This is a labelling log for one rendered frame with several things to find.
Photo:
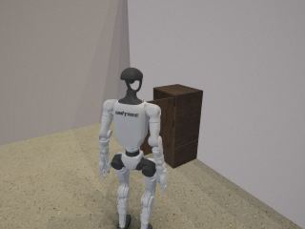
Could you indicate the right robot hand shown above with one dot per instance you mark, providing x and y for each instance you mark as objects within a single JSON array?
[{"x": 163, "y": 180}]

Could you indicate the robot left upper arm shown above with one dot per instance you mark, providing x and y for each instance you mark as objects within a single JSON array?
[{"x": 106, "y": 119}]

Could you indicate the robot left foot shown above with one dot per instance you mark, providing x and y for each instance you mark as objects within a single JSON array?
[{"x": 127, "y": 222}]

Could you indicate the left robot hand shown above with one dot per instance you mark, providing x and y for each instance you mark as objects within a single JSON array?
[{"x": 104, "y": 165}]

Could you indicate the robot right forearm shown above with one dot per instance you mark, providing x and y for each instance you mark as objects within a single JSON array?
[{"x": 158, "y": 156}]

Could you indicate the cupboard door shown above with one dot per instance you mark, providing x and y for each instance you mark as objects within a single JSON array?
[{"x": 166, "y": 125}]

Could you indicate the robot right upper arm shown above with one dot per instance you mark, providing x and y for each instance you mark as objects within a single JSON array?
[{"x": 154, "y": 112}]

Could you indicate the robot left forearm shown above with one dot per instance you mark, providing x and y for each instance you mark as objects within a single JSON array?
[{"x": 103, "y": 147}]

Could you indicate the robot right shin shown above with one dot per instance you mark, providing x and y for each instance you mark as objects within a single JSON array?
[{"x": 146, "y": 213}]

